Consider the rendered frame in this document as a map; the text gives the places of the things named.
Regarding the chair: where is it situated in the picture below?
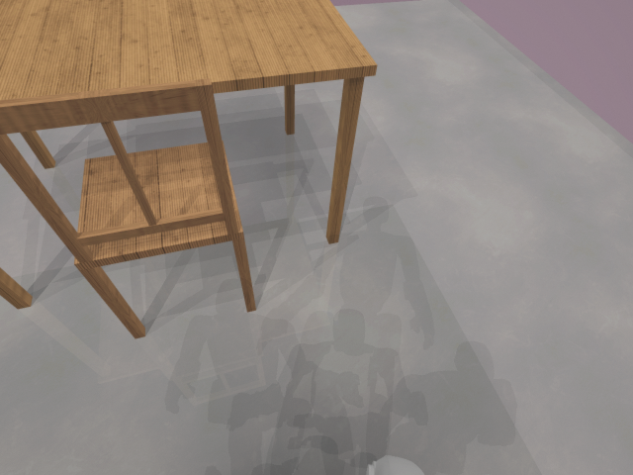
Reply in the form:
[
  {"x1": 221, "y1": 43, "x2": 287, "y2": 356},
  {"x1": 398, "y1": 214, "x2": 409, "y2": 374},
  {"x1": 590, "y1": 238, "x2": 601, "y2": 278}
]
[{"x1": 0, "y1": 78, "x2": 256, "y2": 338}]

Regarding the table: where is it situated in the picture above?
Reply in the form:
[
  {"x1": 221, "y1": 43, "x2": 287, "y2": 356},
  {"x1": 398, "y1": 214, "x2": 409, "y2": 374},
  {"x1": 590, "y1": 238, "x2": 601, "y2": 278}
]
[{"x1": 0, "y1": 0, "x2": 377, "y2": 309}]

